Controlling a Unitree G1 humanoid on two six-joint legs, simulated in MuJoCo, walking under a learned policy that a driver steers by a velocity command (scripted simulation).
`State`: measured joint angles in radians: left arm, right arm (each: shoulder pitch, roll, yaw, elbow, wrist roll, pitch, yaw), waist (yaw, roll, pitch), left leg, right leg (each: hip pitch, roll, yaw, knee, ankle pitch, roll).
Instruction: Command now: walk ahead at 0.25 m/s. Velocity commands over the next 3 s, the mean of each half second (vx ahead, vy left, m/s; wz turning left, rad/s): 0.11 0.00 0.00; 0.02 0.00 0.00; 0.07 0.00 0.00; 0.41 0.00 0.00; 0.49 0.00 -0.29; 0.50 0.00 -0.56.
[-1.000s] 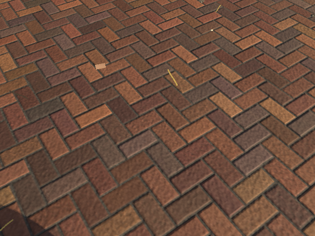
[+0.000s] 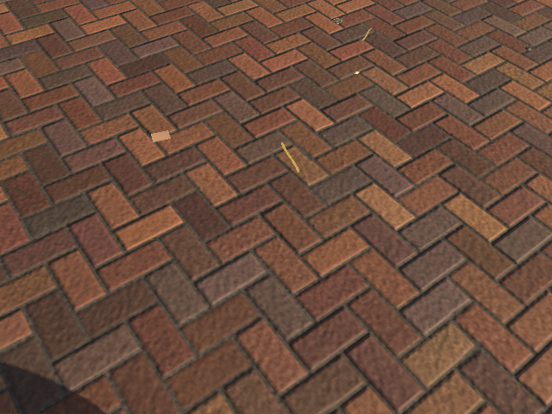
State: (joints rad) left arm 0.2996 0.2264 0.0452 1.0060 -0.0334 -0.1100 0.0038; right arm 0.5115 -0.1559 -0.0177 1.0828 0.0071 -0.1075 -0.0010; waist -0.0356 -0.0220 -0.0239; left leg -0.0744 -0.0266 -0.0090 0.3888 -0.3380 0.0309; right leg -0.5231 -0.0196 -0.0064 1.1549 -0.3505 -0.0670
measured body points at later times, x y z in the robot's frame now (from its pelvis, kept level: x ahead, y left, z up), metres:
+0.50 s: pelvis +0.12 -0.03 -0.01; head +0.14 -0.03 +0.44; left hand +0.21 +0.21 -0.15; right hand +0.17 -0.28 -0.16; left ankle +0.13 +0.11 -0.74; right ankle +0.20 -0.11 -0.74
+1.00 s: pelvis +0.17 -0.01 +0.00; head +0.19 +0.00 +0.45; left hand +0.23 +0.24 -0.15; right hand +0.17 -0.23 -0.16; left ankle +0.14 +0.11 -0.74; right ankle +0.20 -0.11 -0.74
